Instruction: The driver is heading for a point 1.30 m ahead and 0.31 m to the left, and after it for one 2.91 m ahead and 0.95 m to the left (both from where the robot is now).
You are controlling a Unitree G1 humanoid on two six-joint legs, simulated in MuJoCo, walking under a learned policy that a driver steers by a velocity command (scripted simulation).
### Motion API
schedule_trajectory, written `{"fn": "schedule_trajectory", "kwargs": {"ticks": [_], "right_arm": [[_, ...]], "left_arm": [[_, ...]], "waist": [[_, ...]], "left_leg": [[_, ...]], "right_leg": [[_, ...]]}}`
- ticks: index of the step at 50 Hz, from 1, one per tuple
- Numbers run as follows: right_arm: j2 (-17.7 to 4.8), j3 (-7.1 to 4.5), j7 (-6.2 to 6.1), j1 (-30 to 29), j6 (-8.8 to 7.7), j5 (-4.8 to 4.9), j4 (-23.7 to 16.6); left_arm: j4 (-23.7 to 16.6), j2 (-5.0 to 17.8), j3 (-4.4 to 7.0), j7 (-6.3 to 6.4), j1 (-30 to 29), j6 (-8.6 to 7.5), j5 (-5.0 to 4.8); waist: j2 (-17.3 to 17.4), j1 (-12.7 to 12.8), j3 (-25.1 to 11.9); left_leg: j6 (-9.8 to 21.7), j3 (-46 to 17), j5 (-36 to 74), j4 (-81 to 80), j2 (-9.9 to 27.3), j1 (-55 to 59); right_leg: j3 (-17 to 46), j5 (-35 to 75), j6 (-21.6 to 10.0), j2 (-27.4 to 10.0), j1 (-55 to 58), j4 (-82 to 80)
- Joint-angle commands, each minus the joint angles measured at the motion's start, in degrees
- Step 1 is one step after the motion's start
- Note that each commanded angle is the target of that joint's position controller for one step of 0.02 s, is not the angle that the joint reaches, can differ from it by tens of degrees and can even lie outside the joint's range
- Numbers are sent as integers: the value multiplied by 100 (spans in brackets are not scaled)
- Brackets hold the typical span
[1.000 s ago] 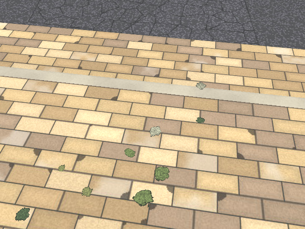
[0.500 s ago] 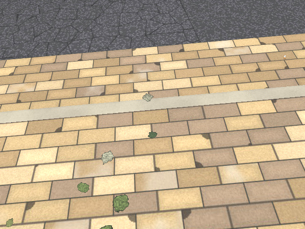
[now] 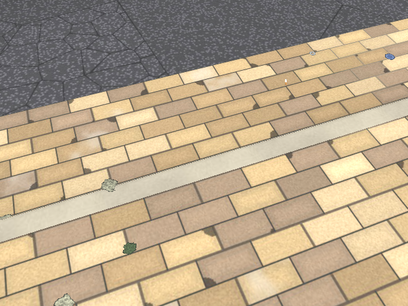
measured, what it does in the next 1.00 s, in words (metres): walks ahead, turning left: right foot, then left foot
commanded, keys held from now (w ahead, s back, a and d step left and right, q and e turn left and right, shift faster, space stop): w+q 1.00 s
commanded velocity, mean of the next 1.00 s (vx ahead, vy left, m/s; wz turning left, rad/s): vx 0.50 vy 0.00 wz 0.36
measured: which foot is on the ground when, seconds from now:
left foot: down 0.00-0.34, up 0.36-0.86, down 0.88-1.00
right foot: up 0.00-0.32, down 0.34-0.90, up 0.92-1.00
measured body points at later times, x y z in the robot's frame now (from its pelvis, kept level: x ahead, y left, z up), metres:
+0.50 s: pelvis +0.26 -0.05 +0.01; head +0.28 -0.06 +0.46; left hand +0.34 +0.23 -0.09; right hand +0.37 -0.31 -0.12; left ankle +0.20 +0.10 -0.64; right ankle +0.29 -0.15 -0.73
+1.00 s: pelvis +0.52 +0.09 -0.01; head +0.53 +0.09 +0.44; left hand +0.44 +0.33 -0.15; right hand +0.72 -0.10 -0.13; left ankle +0.54 +0.18 -0.73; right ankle +0.45 -0.12 -0.63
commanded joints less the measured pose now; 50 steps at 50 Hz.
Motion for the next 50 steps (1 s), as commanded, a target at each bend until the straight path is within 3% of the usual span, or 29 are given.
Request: {"fn": "schedule_trajectory", "kwargs": {"ticks": [1, 3, 6, 10, 13, 15, 16, 17, 18, 19, 20, 22, 24, 25, 26, 28, 29, 33, 36, 39, 41, 43, 44, 45, 46, 47, 48, 49, 50], "right_arm": [[-448, -110, 60, 548, -25, -52, 21], [-527, -132, 98, 622, -53, 50, 140], [-795, -200, 67, 732, 2, 135, 177], [-1030, -243, 30, 1139, 117, 206, 279], [-1036, -231, 10, 1387, 191, 256, 362], [-1044, -224, -23, 1344, 252, 249, 355], [-895, -171, -33, 1354, 262, 206, 335], [-518, -39, -22, 1228, 245, 124, 189], [20, 113, -40, 1771, 149, 148, -4], [-433, 6, -55, 1810, 114, 292, 36], [-770, -104, -65, 1503, 138, 345, -5], [-674, -144, -85, 1170, 248, 240, -46], [-473, -151, -38, 1132, 382, 226, -111], [209, 172, 226, 1309, 214, -619, 63], [215, 129, 335, 1125, 158, -565, 64], [-53, 77, 493, 583, 109, -302, -14], [-93, 87, 546, 385, 126, -278, -73], [12, 215, 638, -171, 241, -290, -245], [-103, 199, 586, -426, 300, -282, -378], [-180, 154, 536, -705, 314, -296, -480], [-268, 90, 490, -758, 294, -269, -538], [-516, -53, 382, -299, 189, -143, -470], [-808, -228, 235, 596, 122, -155, -221], [-1085, -333, 59, 2008, 174, -156, 74], [-1109, -272, 44, 3134, 272, -196, 480], [-1182, -406, 51, 3176, 129, -312, 783], [-1135, -423, 65, 2529, 35, -181, 713], [-687, -242, 98, 2035, -4, -118, 658], [-306, -100, 155, 1576, -56, -100, 613]], "left_arm": [[-492, 266, 83, -31, 34, -73, 32], [-568, 94, 19, -43, -69, -58, 70], [-838, 69, -67, -58, -792, -168, 204], [-1019, 164, -102, -145, -1579, -276, 107], [-1167, 416, -29, -184, -1847, -336, 47], [-1076, 587, 70, -175, -1489, -373, 56], [-914, 759, 176, -130, -921, -376, 77], [-797, 1134, 306, -64, -1, -380, 182], [-731, 1653, 429, -55, 490, -287, 270], [-663, 1243, 348, -91, 617, -291, 247], [-700, 876, 239, -113, 311, -319, 181], [-729, 426, 102, -166, -425, -330, 163], [-647, 341, 107, -173, -670, -364, 198], [-673, -364, -167, -30, -380, -494, 625], [-548, -295, -146, 8, -201, -519, 655], [-467, 51, -104, -12, -150, -520, 656], [-390, 140, -108, -31, -70, -504, 664], [5, 226, -185, -122, 364, -440, 720], [240, 347, -217, -178, 415, -465, 747], [488, 518, -169, -131, 652, -418, 678], [608, 730, -83, -82, 831, -352, 677], [645, 900, -9, -61, 859, -315, 712], [661, 733, -68, -110, 1085, -355, 879], [416, 70, -318, -201, 1600, -433, 1052], [299, 251, -290, -471, 1107, -443, 811], [-29, 192, -273, -517, -281, -435, 473], [-206, 317, -246, -400, -892, -490, 470], [-253, 508, -183, -240, -634, -473, 636], [-264, 286, -231, -135, -520, -448, 696]], "waist": [[522, -73, -313], [551, 20, -154], [420, -101, -48], [574, -363, -40], [722, -354, -77], [749, -64, -213], [699, 198, -483], [171, 637, -1105], [-1449, 488, -1783], [-1338, 546, -1768], [-851, 479, -1125], [-458, 165, -500], [-534, -54, -221], [-429, -74, -179], [-299, -32, -29], [-259, 22, 7], [-249, 26, -31], [-221, 106, 76], [-247, 32, 249], [-231, 93, 374], [-333, 40, 346], [-307, -307, 24], [-134, -517, -604], [770, -679, -2191], [746, -1114, -2858], [344, -1480, -1106], [529, -1320, -160], [542, -840, -433], [559, -444, -229]], "left_leg": [[1059, -1958, -92, -1597, 1555, 1257], [1256, -1656, 286, -1828, 1469, 1010], [1317, -1359, 714, -1930, 1377, 933], [1098, -1120, 713, -1715, 1218, 838], [921, -1481, 224, -1395, 1402, 1116], [723, -1570, 23, -937, 1337, 1067], [573, -1438, 272, -327, 1087, 843], [314, -1061, -241, 1300, 646, 75], [12, -418, -2163, 3240, 19, -1804], [10, -950, -2462, 4325, 174, -2473], [58, -1076, -1982, 4662, 400, -2710], [5, -967, -1164, 4396, 731, -2415], [-40, -917, -761, 4147, 901, -2004], [100, -855, -435, 4154, 723, -2132], [156, -957, -201, 3905, 732, -2405], [168, -830, 480, 3305, 731, -2609], [130, -756, 766, 2993, 752, -2627], [109, -381, 1506, 1963, 727, -2188], [271, -337, 1534, 1549, 656, -1924], [396, -202, 926, 1091, 493, -1901], [483, 39, 330, 866, 209, -1553], [735, 406, 520, 471, -313, -224], [1003, 244, 938, 984, -443, 1550], [2074, -1622, 1305, 1279, 560, 4780], [2611, -4175, 593, -215, 1703, 5720], [1882, -3912, -140, -702, 1594, 4957], [1639, -3344, -496, -849, 1441, 3544], [1698, -3081, -376, -915, 1324, 2629], [1689, -2793, -154, -1054, 1246, 1551]], "right_leg": [[174, 377, -37, -712, -1281, 23], [-75, 402, -1, -795, -1303, -562], [-276, 1088, 136, -830, -1328, -1903], [-474, 1999, 302, -474, -668, -3296], [-380, 1951, 233, -371, -314, -3861], [-447, 1791, 116, -289, 449, -4256], [-458, 1644, -7, -316, 1300, -4362], [416, 1399, -360, -1235, 2596, -4433], [2498, 798, -1080, -2616, 4196, -4840], [3427, -45, -1279, -2669, 4017, -5230], [2672, 13, -1096, -2498, 3466, -5291], [1391, 857, -848, -1975, 2376, -5593], [610, 1504, -755, -1722, 1737, -5928], [713, 1314, -1122, -1893, 1861, -6087], [501, 1375, -1150, -1943, 1949, -6219], [-111, 1747, -1112, -1821, 2030, -6379], [-380, 2082, -1101, -1823, 2063, -6409], [-1286, 3038, -1007, -1745, 1895, -6391], [-1554, 3215, -883, -1853, 2065, -6337], [-1712, 3544, -795, -1990, 2840, -6113], [-1867, 4717, -771, -2070, 3249, -5691], [-2283, 6196, -587, -1843, 2976, -4575], [-2369, 5962, -291, -1597, 1958, -3326], [-2087, 3725, 325, -1117, -295, -1417], [-1292, -893, 483, -74, -1375, 100], [-327, -698, 194, -139, -2786, 600], [-96, -406, 127, -500, -2999, 779], [54, -182, 27, -664, -2290, 509], [64, 61, -46, -808, -1695, 277]]}}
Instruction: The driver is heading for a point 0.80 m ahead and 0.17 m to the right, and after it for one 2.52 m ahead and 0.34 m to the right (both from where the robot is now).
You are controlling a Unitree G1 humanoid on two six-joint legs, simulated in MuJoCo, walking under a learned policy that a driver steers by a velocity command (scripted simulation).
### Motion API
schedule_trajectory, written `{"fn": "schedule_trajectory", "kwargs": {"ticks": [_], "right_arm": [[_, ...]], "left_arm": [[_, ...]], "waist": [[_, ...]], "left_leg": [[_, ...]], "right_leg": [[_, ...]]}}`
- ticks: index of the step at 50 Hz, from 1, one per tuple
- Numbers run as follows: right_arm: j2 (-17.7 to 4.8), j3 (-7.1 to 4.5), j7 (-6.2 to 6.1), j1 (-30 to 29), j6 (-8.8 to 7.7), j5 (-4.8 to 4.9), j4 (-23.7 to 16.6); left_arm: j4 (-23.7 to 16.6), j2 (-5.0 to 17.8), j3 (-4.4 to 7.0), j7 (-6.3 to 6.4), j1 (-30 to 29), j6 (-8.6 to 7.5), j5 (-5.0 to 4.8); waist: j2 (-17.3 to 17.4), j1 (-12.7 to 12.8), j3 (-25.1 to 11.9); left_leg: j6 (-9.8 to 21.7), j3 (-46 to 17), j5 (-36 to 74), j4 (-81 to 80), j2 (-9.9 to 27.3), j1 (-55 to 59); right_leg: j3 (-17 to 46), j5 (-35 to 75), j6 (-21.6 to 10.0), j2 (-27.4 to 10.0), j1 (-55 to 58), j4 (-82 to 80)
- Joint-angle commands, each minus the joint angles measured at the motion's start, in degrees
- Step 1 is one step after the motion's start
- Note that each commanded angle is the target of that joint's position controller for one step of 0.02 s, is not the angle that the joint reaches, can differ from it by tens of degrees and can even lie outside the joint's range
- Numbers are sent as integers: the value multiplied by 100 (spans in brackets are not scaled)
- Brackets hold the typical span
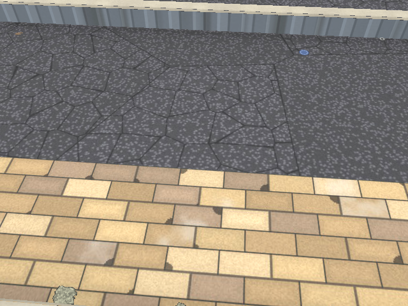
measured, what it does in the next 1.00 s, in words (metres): goes down, turning right: right foot, then left foot 0.14 m lower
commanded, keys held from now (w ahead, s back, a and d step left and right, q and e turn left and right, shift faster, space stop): w+e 0.96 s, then w+q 0.04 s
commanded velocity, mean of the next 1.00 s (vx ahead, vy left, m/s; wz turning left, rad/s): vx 0.50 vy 0.00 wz -0.32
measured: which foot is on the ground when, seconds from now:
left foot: down 0.00-0.40, up 0.42-0.88, down 0.90-1.00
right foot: up 0.00-0.36, down 0.38-0.90, up 0.92-1.00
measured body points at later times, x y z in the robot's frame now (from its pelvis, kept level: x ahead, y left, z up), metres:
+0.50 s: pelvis +0.29 -0.06 -0.01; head +0.30 -0.07 +0.44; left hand +0.43 +0.19 -0.12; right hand +0.31 -0.31 -0.15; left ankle +0.15 +0.08 -0.63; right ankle +0.33 -0.14 -0.73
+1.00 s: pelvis +0.59 -0.07 -0.13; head +0.60 -0.07 +0.32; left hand +0.64 +0.18 -0.28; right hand +0.65 -0.35 -0.24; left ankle +0.67 +0.02 -0.87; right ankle +0.40 -0.15 -0.64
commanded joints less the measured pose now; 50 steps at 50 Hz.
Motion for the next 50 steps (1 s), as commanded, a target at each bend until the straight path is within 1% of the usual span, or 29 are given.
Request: {"fn": "schedule_trajectory", "kwargs": {"ticks": [1, 3, 6, 13, 14, 16, 18, 19, 20, 21, 22, 23, 24, 25, 27, 28, 30, 32, 35, 38, 42, 43, 44, 45, 46, 47, 48, 49, 50], "right_arm": [[-143, 39, 60, 419, -109, 48, 13], [-101, 78, 76, 122, -115, 25, -124], [-308, 61, 80, 498, -179, -184, -38], [-402, 114, 185, 1567, -19, -236, 412], [-424, 150, 153, 1410, -12, -457, 337], [-425, 155, 14, 1077, -37, -372, 191], [-698, 141, -38, 649, -50, -325, 13], [-948, 49, -5, 785, -17, -24, 171], [-944, 66, 89, 1285, 6, -194, 332], [-365, 221, 141, 2053, -7, -468, 422], [19, 380, 236, 2212, -65, -472, 320], [-432, 246, 300, 405, -93, -161, -264], [-550, 221, 177, -315, -101, -48, -520], [-588, 218, 33, -245, -42, -151, -531], [-158, 381, -130, -38, 111, -424, -492], [-176, 368, -155, 30, 202, -431, -511], [-149, 391, -162, -116, 290, -337, -673], [110, 510, -7, -49, 305, -418, -779], [-136, 493, 39, -839, 263, -361, -992], [-68, 516, 69, -1132, 384, -330, -1281], [-278, 484, 27, -1424, 401, -343, -1286], [-529, 133, -96, -1492, 95, 655, -1303], [-528, 126, -124, -1206, -50, 700, -1118], [-525, 50, -109, -617, -106, 508, -926], [-620, -57, -103, 725, -91, 379, -605], [-789, -156, -82, 1815, -40, 328, -302], [-1169, -270, -19, 2051, 69, 469, -139], [-1059, -320, -43, 2122, 146, 477, 8], [-628, -200, -167, 1723, 223, 342, 36]], "left_arm": [[-695, 121, 0, 198, -413, -46, 45], [-590, 110, -29, 128, -186, 131, -38], [-654, 207, -30, 11, -688, 180, -47], [-979, 393, 64, -147, -2034, 204, -119], [-904, 351, 74, -171, -1595, 163, -8], [-884, 630, 214, -164, -1470, 75, -37], [-882, 806, 347, -103, -1062, -1, -103], [-885, 874, 411, -117, -1140, -19, -333], [-836, 987, 474, -68, -793, -88, -396], [-692, 1179, 512, 15, 79, -116, -340], [-410, 1064, 442, 9, 1210, -81, -200], [-28, 991, 479, 6, 1910, -161, -39], [-87, 1056, 522, 13, 1265, -229, -98], [-152, 755, 431, 35, 561, -225, -85], [-297, 227, 220, -11, -256, -213, -99], [-363, 165, 184, -24, -486, -223, -166], [-369, 538, 278, -25, -448, -226, -211], [-409, 608, 289, 5, -260, -239, -10], [-103, 184, 151, 143, 854, -290, -66], [-199, 541, 134, -100, 817, -149, -70], [-128, 633, 152, -61, 1174, -92, -191], [-160, 620, 352, 366, 746, 203, -993], [-61, 509, 297, 512, 900, 393, -910], [23, 357, 267, 504, 1175, 462, -736], [-19, 200, 226, 432, 1155, 444, -615], [-2, -181, 148, 368, 1839, 391, -779], [-325, 27, 94, 379, 2071, 271, -969], [-511, 289, 142, 391, 1313, 194, -1024], [-773, 463, 231, 507, 118, 219, -999]], "waist": [[333, 118, 41], [246, 274, 133], [159, 45, 174], [381, -379, 313], [552, -130, 185], [302, 6, 166], [456, 317, 11], [216, 332, 180], [296, 240, -105], [-604, 164, -1240], [-1305, 622, -2243], [-723, 1292, -784], [-222, 1106, 117], [287, 679, -67], [65, 63, 244], [-15, -72, 180], [15, -13, 60], [56, -10, -34], [267, 700, -14], [-165, 554, 319], [-116, 796, 630], [-229, 735, 724], [-14, 688, 464], [32, 574, -65], [306, 13, -843], [1274, -268, -1832], [1972, -232, -2372], [1456, -453, -1882], [200, -493, -841]], "left_leg": [[1254, -2285, 163, -1840, 1670, 616], [1171, -1939, -173, -2248, 1585, -98], [1067, -1395, 666, -2233, 1486, -181], [917, -839, 1847, -1905, 1799, 1489], [822, -848, 2176, -1609, 1932, 1659], [552, -570, 2914, -1256, 1972, 2287], [286, -16, 4557, -765, 1658, 1415], [252, 208, 4610, -240, 1521, 1569], [222, 225, 4624, 644, 1343, 1295], [-285, 171, 2610, 2433, 1028, 148], [-733, -75, -2353, 4430, 64, -1427], [-608, -774, -2306, 5089, 140, -3075], [-548, -858, -1800, 5046, 548, -3358], [-486, -982, -1406, 4620, 769, -2674], [-454, -921, -978, 3786, 1161, -1677], [-509, -826, -1077, 3338, 1218, -1425], [-706, -394, -474, 2643, 1124, -984], [-602, -61, 1052, 2632, 1021, -321], [-733, -658, 3127, 601, 1203, -1761], [-764, -134, 2814, 325, 908, 67], [-679, -573, 2362, -1126, 984, -457], [-569, -1031, 2603, -1993, 973, -634], [-522, -803, 3647, -2534, 1110, -72], [-470, -586, 4100, -1925, 1205, 1099], [-393, -701, 5180, -544, 1557, 3191], [173, -1372, 5376, 948, 2583, 5737], [805, -2850, 3086, 462, 3367, 5973], [1249, -3372, -165, -521, 3534, 5423], [1169, -3437, -1768, -1492, 3261, 4094]], "right_leg": [[487, 349, -242, -313, -1692, 236], [243, 589, -199, -316, -1603, -174], [16, 2093, -89, -383, -1776, -1510], [-142, 3149, -168, 29, -2196, -3008], [-45, 3363, -235, 6, -2079, -1964], [-47, 2567, -392, 42, -2328, -2060], [-673, 1939, -507, 512, -405, -1950], [-840, 1609, -553, 709, -32, -3513], [-757, 2037, -724, 975, 1077, -3410], [799, 3765, -1842, 123, 3109, -3026], [3361, 3305, -3049, -1145, 4711, -3916], [3942, 1811, -2447, -1050, 4135, -4751], [3456, 1856, -2129, -1107, 3028, -4802], [3128, 1853, -2163, -966, 2068, -4793], [2493, 1738, -2055, -677, 348, -5281], [2285, 1472, -1961, -504, -26, -5467], [1659, 1738, -1785, -104, -607, -5364], [1086, 2340, -1562, 362, -1478, -4712], [1459, 1002, -1478, 417, -6, -3690], [1904, -136, -1546, 519, -1795, -3478], [2855, -624, -1387, 412, -115, -2239], [2809, 708, -1190, 528, 348, -1921], [2438, 909, -997, 700, 549, -1059], [2054, 706, -870, 900, 88, -231], [1547, -723, -663, 1114, -1374, 1261], [1234, -2942, -320, 1407, -3633, 3642], [1092, -2445, -180, 952, -4606, 5007], [797, -1397, -152, 535, -5397, 4770], [344, -487, -91, 459, -5539, 4667]]}}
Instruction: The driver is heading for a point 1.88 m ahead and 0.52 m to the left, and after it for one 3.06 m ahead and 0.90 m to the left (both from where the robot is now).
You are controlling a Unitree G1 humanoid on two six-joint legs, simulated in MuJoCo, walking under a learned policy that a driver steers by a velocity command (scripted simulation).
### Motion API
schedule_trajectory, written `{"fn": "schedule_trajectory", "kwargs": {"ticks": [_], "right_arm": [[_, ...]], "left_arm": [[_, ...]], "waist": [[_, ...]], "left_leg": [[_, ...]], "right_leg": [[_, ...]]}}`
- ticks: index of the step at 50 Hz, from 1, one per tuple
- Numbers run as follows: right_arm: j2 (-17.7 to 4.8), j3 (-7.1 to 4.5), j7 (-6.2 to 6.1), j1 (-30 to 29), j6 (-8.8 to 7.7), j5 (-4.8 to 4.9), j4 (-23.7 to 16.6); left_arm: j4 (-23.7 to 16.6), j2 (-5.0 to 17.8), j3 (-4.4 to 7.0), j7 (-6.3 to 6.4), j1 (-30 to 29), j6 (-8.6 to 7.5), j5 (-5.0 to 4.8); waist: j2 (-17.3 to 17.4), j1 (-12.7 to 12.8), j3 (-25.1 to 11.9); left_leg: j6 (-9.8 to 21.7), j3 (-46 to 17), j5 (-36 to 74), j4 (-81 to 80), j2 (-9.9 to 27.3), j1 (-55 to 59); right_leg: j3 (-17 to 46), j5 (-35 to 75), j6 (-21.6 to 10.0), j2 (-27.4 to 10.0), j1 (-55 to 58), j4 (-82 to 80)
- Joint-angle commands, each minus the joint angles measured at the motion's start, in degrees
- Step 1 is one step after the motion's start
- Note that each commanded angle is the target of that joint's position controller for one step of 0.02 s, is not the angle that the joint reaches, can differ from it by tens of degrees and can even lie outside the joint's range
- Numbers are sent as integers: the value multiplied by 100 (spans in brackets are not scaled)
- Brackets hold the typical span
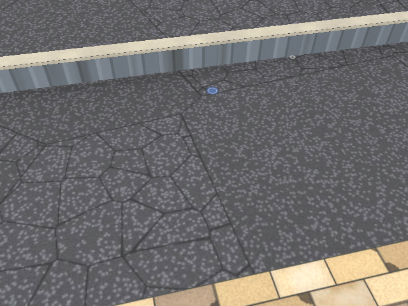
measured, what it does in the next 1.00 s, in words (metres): walks ahead, turning left: right foot, then left foot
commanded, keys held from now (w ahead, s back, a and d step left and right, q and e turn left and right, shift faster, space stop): w+q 1.00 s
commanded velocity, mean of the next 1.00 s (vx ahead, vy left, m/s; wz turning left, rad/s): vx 0.50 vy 0.00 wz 0.36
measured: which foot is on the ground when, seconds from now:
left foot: down 0.00-0.34, up 0.36-0.86, down 0.88-1.00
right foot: up 0.00-0.30, down 0.32-0.88, up 0.90-1.00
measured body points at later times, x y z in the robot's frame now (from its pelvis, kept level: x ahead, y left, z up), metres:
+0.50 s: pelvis +0.26 -0.04 +0.01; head +0.28 -0.05 +0.46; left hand +0.36 +0.23 -0.09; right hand +0.34 -0.31 -0.13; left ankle +0.20 +0.11 -0.64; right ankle +0.31 -0.14 -0.73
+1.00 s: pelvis +0.48 +0.09 +0.00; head +0.52 +0.12 +0.45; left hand +0.45 +0.38 -0.13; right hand +0.73 -0.08 -0.10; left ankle +0.50 +0.18 -0.73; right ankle +0.45 -0.10 -0.63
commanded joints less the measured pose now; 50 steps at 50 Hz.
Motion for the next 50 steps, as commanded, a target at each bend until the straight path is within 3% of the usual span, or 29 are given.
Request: {"fn": "schedule_trajectory", "kwargs": {"ticks": [1, 2, 3, 4, 5, 6, 7, 9, 11, 14, 16, 17, 18, 19, 20, 21, 22, 24, 29, 34, 39, 41, 43, 44, 45, 46, 47, 49, 50], "right_arm": [[-826, -244, -163, 1708, 102, -145, 416], [-580, -120, -136, 1331, 57, -169, 480], [-177, 25, -82, 1051, -40, -138, 566], [-129, 61, -42, 833, -46, -178, 583], [-404, 4, -93, 578, -12, -176, 459], [-607, -54, -151, 606, -29, -231, 404], [-742, -84, -212, 749, -32, -182, 423], [-1097, -195, -288, 1070, -27, 11, 492], [-1058, -240, -328, 1221, 51, 124, 538], [-975, -277, -298, 1734, 204, 58, 679], [-865, -254, -262, 1817, 265, -35, 638], [-692, -194, -243, 1622, 221, -130, 404], [0, 34, -195, 2382, 83, -41, 306], [-585, -139, -188, 2249, 30, 76, 428], [-916, -276, -225, 1606, 59, 119, 241], [-861, -297, -273, 1257, 112, 58, 157], [-786, -325, -286, 1123, 180, -17, 104], [-562, -340, -263, 1229, 343, -21, 87], [-437, -373, -245, 659, 475, -88, -202], [-400, -322, -53, -292, 423, -87, -518], [-456, -296, 129, -1095, 438, -60, -946], [-578, -356, 172, -973, 440, -68, -1020], [-966, -601, 180, 351, 429, -42, -701], [-1478, -826, 77, 1409, 455, -14, -437], [-2203, -900, 44, 1297, 395, 33, -477], [-1801, -763, 33, 1686, 335, -63, -609], [-1445, -658, 36, 1477, 275, -119, -528], [-1014, -530, -4, 618, 246, -63, -689], [-862, -468, -22, 356, 239, -111, -794]], "left_arm": [[-1040, 464, 84, 165, -1128, -147, -88], [-1133, 242, 31, 167, -1271, -105, 69], [-1199, 199, 86, 107, -1441, -105, 103], [-1217, 105, 61, 53, -1329, -124, 190], [-1350, 162, 69, 16, -1407, -181, 314], [-1378, 188, 95, -22, -1568, -252, 485], [-1391, 43, 58, -64, -1711, -300, 531], [-1540, -30, 27, -151, -2107, -295, 337], [-1653, 139, 46, -187, -2471, -263, 255], [-1768, 415, 166, -248, -2775, -329, 266], [-1582, 774, 354, -224, -1889, -379, 286], [-1431, 1215, 488, -173, -798, -398, 398], [-1204, 1611, 607, -232, -220, -350, 336], [-1142, 1146, 525, -242, -6, -314, 343], [-1162, 918, 435, -212, -437, -307, 348], [-1211, 761, 374, -213, -1012, -304, 372], [-1187, 556, 332, -239, -1413, -308, 393], [-1107, 405, 330, -267, -1765, -351, 450], [-700, 659, 463, -145, -1446, -410, 431], [-460, 866, 521, -31, -1284, -348, 392], [-239, 1138, 614, -25, -924, -210, 273], [-240, 1319, 661, -23, -1004, -144, 227], [-265, 1394, 658, -24, -1119, -93, 191], [-360, 1256, 596, -14, -1089, -113, 301], [-754, 395, 310, -109, -707, -293, 496], [-806, 823, 368, -203, -1243, -564, 246], [-956, 1044, 431, -233, -1757, -659, 74], [-871, 957, 429, -140, -1843, -679, 345], [-857, 998, 477, -134, -1762, -602, 380]], "waist": [[308, -889, 62], [181, -592, 559], [398, -294, 1120], [649, -86, 1071], [703, 16, 1149], [724, -121, 894], [674, -184, 584], [754, -314, 319], [690, -451, 468], [590, -598, 501], [607, -165, -99], [126, 329, -1001], [-1608, 130, -2102], [-1146, 306, -2009], [-755, 236, -1052], [-387, 4, -552], [-367, -217, -193], [-510, -528, 44], [-151, -549, 224], [-116, -307, 471], [-150, -72, 754], [-293, -243, 572], [-245, -991, -142], [298, -1414, -727], [1880, -751, -1163], [1274, -1171, -1869], [996, -1191, -1112], [396, -720, -464], [428, -507, -341]], "left_leg": [[1707, -3630, -1229, -1500, 2805, 2779], [1625, -3296, -713, -1560, 2553, 1689], [1236, -2566, -529, -1583, 2055, 930], [1035, -1979, -307, -1633, 1662, 362], [951, -1189, 245, -1918, 1051, -520], [942, -870, 1117, -1942, 809, -910], [909, -671, 1566, -1896, 713, -1046], [974, -886, 1604, -2041, 1022, -489], [949, -1191, 1285, -1861, 1258, 447], [789, -1568, 1010, -1284, 1431, 1109], [587, -1370, 1704, -151, 1004, 946], [357, -962, 827, 1589, 520, -169], [63, -522, -1821, 3592, -94, -2096], [43, -1102, -1957, 4457, 92, -2683], [42, -939, -1394, 4645, 286, -3029], [25, -771, -855, 4419, 531, -2795], [7, -736, -550, 4155, 669, -2534], [-1, -677, -284, 3915, 835, -1963], [-51, -842, 685, 3164, 818, -2405], [-14, -432, 1668, 1753, 757, -2133], [226, 12, 838, 1023, 669, -2096], [434, 377, 151, 866, 388, -1505], [763, 743, 275, 337, -209, 441], [1096, -243, 472, 234, 226, 2381], [2174, -3686, -448, -507, 1757, 4095], [2337, -4862, -918, -1316, 2102, 4451], [2012, -3952, -187, -1297, 1937, 4073], [1603, -2618, 988, -1245, 1451, 2422], [1535, -2301, 1487, -1368, 1290, 1849]], "right_leg": [[-350, 1713, 219, -775, -3930, 1111], [-144, 1772, 211, -883, -3638, 791], [225, 2285, 71, -1046, -3548, -431], [-100, 2526, 55, -1225, -3173, -1154], [-489, 3182, 176, -1190, -2240, -2768], [-722, 4109, 275, -1075, -1270, -3866], [-762, 4720, 353, -964, -386, -4792], [-673, 4979, 528, -789, 211, -5877], [-546, 4654, 515, -782, -107, -6674], [-588, 4142, 345, -679, 164, -7321], [-656, 3707, 15, -694, 1674, -7415], [203, 4375, -351, -1692, 3518, -7051], [2584, 3285, -1222, -3104, 5425, -7574], [3261, 2166, -1214, -3036, 5240, -8055], [2354, 2279, -957, -2823, 4430, -8192], [1631, 2869, -833, -2569, 3518, -8391], [1157, 3218, -789, -2358, 2792, -8632], [419, 3587, -693, -2103, 2020, -9024], [-499, 4419, -775, -2225, 2125, -9304], [-1361, 4386, -566, -2135, 2283, -9312], [-1687, 4481, -405, -2383, 3024, -8967], [-1887, 5987, -294, -2393, 3169, -8352], [-2235, 7585, -85, -2095, 2857, -6511], [-2282, 6268, 212, -1868, 1409, -4724], [-1743, 1081, 560, -689, -1190, -2680], [-424, 824, 428, -561, -1792, -2074], [-438, 1403, 285, -805, -2275, -2149], [-425, 2200, 219, -1243, -1513, -3151], [-390, 2376, 240, -1350, -1068, -3452]]}}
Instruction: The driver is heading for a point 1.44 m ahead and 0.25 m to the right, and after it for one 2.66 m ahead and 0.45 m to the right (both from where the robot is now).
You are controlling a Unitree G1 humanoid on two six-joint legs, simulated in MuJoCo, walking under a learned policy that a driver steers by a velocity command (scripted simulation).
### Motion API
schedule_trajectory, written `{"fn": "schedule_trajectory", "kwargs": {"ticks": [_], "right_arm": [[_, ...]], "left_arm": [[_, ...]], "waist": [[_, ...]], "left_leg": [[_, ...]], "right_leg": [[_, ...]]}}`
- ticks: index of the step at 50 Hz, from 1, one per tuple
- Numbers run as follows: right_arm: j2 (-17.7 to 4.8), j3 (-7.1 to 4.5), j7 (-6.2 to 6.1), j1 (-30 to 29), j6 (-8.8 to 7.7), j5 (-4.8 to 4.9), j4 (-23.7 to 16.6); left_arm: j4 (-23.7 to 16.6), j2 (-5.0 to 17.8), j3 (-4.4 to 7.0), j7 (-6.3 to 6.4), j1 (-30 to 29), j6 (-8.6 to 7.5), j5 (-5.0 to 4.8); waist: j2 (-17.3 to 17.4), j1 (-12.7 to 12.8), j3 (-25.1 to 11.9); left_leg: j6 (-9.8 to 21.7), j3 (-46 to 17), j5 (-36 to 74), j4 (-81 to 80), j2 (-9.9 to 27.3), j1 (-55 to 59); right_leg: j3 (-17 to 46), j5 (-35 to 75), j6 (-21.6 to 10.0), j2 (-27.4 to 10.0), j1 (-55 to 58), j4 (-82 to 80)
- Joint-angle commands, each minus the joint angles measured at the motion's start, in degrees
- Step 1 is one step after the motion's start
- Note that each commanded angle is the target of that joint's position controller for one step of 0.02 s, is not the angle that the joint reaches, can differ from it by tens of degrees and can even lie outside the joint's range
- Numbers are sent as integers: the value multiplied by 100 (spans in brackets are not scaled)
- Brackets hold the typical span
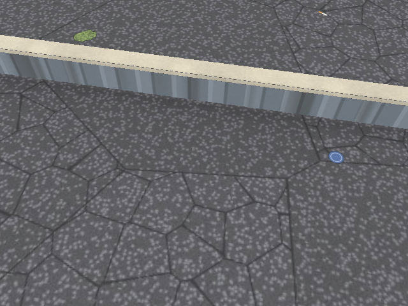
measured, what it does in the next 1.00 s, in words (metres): walks ahead, turning right: right foot, then left foot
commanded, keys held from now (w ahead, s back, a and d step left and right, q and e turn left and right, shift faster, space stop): w+q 0.06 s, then w+e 0.86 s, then e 0.08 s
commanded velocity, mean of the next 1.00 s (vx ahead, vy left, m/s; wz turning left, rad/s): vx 0.49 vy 0.00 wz -0.25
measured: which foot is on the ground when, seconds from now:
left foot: down 0.00-0.42, up 0.44-0.88, down 0.90-1.00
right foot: up 0.00-0.40, down 0.42-0.92, up 0.94-1.00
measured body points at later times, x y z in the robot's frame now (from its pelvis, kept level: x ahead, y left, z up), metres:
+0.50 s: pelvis +0.30 -0.05 -0.01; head +0.33 -0.05 +0.44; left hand +0.48 +0.21 -0.10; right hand +0.35 -0.32 -0.13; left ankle +0.13 +0.08 -0.64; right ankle +0.38 -0.12 -0.73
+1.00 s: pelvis +0.58 -0.04 +0.00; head +0.61 -0.04 +0.45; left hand +0.72 +0.22 -0.12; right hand +0.69 -0.34 -0.07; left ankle +0.68 +0.04 -0.73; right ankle +0.43 -0.11 -0.66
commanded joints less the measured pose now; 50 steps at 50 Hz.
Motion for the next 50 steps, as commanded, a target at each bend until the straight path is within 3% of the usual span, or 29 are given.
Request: {"fn": "schedule_trajectory", "kwargs": {"ticks": [1, 5, 8, 11, 15, 17, 18, 19, 20, 21, 22, 23, 24, 25, 26, 27, 30, 33, 36, 39, 41, 43, 44, 45, 46, 47, 48, 49, 50], "right_arm": [[-604, -150, -85, 157, -115, -38, -411], [-744, -168, -207, 425, -174, 11, -262], [-706, -140, -227, 677, -190, -6, -92], [-793, -142, -204, 943, -242, -18, 98], [-845, -159, -230, 1180, -194, -45, 362], [-901, -172, -272, 1077, -139, -58, 386], [-981, -188, -290, 968, -115, -78, 345], [-1042, -196, -309, 881, -81, -84, 310], [-1056, -178, -329, 735, -45, -81, 259], [-965, -118, -359, 668, -67, -148, 115], [-363, 75, -261, 1320, -199, -219, 3], [-609, 75, -186, 1104, -367, -134, 31], [-861, 22, -127, 559, -489, 48, -182], [-840, 48, -137, 184, -553, 38, -271], [-820, 20, -170, -9, -566, -86, -325], [-823, -18, -198, 38, -524, -164, -359], [-633, 0, -250, 193, -363, -191, -413], [-465, 65, -283, -413, -314, -208, -596], [-349, 113, -225, -1010, -363, -158, -723], [-450, 88, -149, -1428, -419, -68, -861], [-588, 34, -100, -1493, -482, -46, -903], [-727, -40, -93, -1149, -547, -16, -833], [-859, -117, -128, -646, -570, -43, -717], [-892, -6, -212, 194, -460, -567, -529], [-1510, -166, -286, 903, -360, -660, -539], [-1572, -225, -285, 990, -231, -473, -432], [-1046, -88, -269, 708, -177, -367, -509], [-730, 20, -256, 509, -159, -322, -499], [-582, 93, -263, 390, -148, -304, -443]], "left_arm": [[-545, 698, 190, 23, -180, -78, 81], [-693, 336, 82, 15, -575, 74, 152], [-769, 181, -19, -69, -1078, 67, 84], [-893, 282, -39, -142, -1501, 68, -15], [-1130, 369, -54, -291, -1859, 51, -49], [-1161, 393, -55, -371, -1737, 47, -56], [-1123, 467, -20, -387, -1515, 58, -42], [-1032, 598, 49, -376, -1115, 81, -22], [-831, 781, 159, -349, -326, 100, 1], [-675, 1099, 260, -295, 628, 129, 40], [-632, 1527, 357, -297, 1060, 120, 15], [-559, 1086, 248, -279, 1155, 163, -90], [-684, 912, 196, -226, 761, 197, -71], [-809, 828, 169, -195, 427, 218, -20], [-864, 740, 136, -188, 193, 225, 1], [-923, 680, 97, -169, 88, 216, 48], [-983, 736, 116, -115, 83, 223, 10], [-934, 939, 185, -16, 296, 258, -33], [-847, 931, 191, 42, 602, 346, -82], [-773, 899, 190, 61, 889, 419, -114], [-774, 879, 194, 84, 960, 461, -106], [-839, 888, 214, 101, 814, 490, -80], [-910, 777, 180, 90, 695, 482, -66], [-908, 890, 201, -10, 921, 403, 328], [-1040, 572, 160, -22, 1498, 388, 82], [-1097, 755, 155, -11, 1462, 430, 229], [-940, 905, 185, 7, 1185, 512, 297], [-936, 813, 172, -45, 844, 542, 288], [-994, 705, 163, -93, 677, 590, 285]], "waist": [[316, -5, -827], [251, -16, -521], [479, -288, -340], [508, -499, -115], [379, -581, 108], [427, -459, 6], [510, -327, -215], [583, -108, -543], [470, 323, -976], [75, 698, -1583], [-1316, 377, -2214], [-1135, 568, -2407], [-752, 589, -1549], [-98, 464, -1069], [264, 269, -661], [197, 72, -591], [-126, -128, -486], [-183, 36, -338], [-330, 292, -353], [-402, 432, -326], [-455, 393, -334], [-648, 148, -387], [-633, -129, -638], [-179, -332, -1016], [1100, -407, -2003], [1881, -385, -2062], [827, -319, -1263], [332, -292, -822], [383, -178, -613]], "left_leg": [[1203, -2199, 1455, -1638, 1500, 1784], [1114, -1497, 2095, -1856, 1312, 1320], [773, -952, 1956, -1894, 1066, 1167], [705, -994, 1342, -2054, 1306, 1434], [635, -922, 1870, -1752, 1740, 2656], [517, -707, 2912, -1409, 1794, 2957], [444, -561, 3929, -1098, 1743, 2962], [369, -421, 5007, -569, 1653, 2950], [213, -177, 5526, 415, 1423, 2680], [-2, -45, 4215, 1962, 1213, 1478], [-525, -29, -297, 4239, 55, -1011], [-493, -773, -1938, 4847, 26, -1874], [-429, -858, -1546, 4820, 360, -2341], [-399, -757, -1144, 4433, 592, -2202], [-442, -658, -955, 3929, 735, -1980], [-484, -651, -836, 3607, 859, -1616], [-697, -490, -712, 2841, 927, -1326], [-867, -364, 362, 1660, 796, -1181], [-887, -324, 1418, 530, 508, -645], [-843, -442, 1422, 3, 362, -538], [-745, -554, 1054, -340, 312, -468], [-565, -530, 691, -600, 317, 41], [-383, -490, 784, -819, 407, 830], [-206, -942, 36, -464, 1012, 2001], [455, -2968, -503, -618, 2388, 3828], [864, -4461, -191, -1083, 3054, 3853], [780, -3655, 322, -1010, 2835, 3180], [647, -2769, 1410, -1012, 2550, 2559], [498, -2037, 2549, -1056, 2306, 2164]], "right_leg": [[371, 568, -24, -322, -1378, -450], [138, 1537, 225, -194, -1406, -1797], [-24, 2877, 108, -54, -1017, -3034], [-47, 3378, -67, 7, -1001, -3519], [3, 2611, -361, 52, -1775, -3793], [-108, 2075, -509, 205, -1605, -3855], [-278, 1817, -596, 395, -1135, -3825], [-468, 1654, -699, 628, -468, -3805], [-557, 1943, -866, 808, 638, -4022], [534, 2368, -1231, 76, 2351, -3950], [3436, 1629, -2335, -1283, 4471, -4320], [4421, 808, -2341, -1398, 4869, -4995], [3711, 673, -2064, -1252, 4249, -5137], [3124, 1069, -1887, -1040, 3397, -5222], [2733, 1701, -1795, -850, 2609, -5340], [2468, 2158, -1760, -695, 2137, -5461], [2034, 2724, -1778, -470, 1419, -5654], [1594, 2822, -1572, -168, 953, -5683], [1465, 2478, -1292, 73, 763, -5515], [1892, 2060, -1233, -67, 1133, -5230], [2285, 1895, -1182, -193, 1563, -4914], [2529, 2092, -1084, -234, 1684, -4553], [2406, 2379, -930, -29, 1545, -4109], [1871, 2469, -653, 418, 939, -2891], [1007, 850, -372, 1134, -438, -1240], [502, -1204, -323, 1181, -1383, -320], [569, -850, -308, 768, -1558, 104], [497, -508, -251, 656, -1362, 46], [461, -353, -202, 512, -1184, -193]]}}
